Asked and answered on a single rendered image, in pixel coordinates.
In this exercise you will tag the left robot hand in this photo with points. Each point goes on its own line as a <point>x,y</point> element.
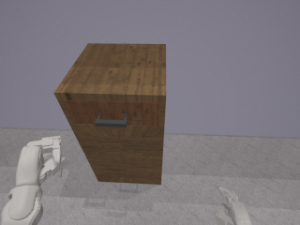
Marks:
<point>32,159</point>

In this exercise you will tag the cabinet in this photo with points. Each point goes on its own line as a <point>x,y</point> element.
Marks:
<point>120,72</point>

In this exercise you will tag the handle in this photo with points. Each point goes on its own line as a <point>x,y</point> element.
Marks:
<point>111,123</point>

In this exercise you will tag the right robot hand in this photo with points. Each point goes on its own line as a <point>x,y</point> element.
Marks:
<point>237,214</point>

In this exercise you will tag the left robot forearm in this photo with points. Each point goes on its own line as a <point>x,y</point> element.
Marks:
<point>24,206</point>

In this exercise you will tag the drawer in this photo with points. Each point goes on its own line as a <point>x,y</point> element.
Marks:
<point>138,113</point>

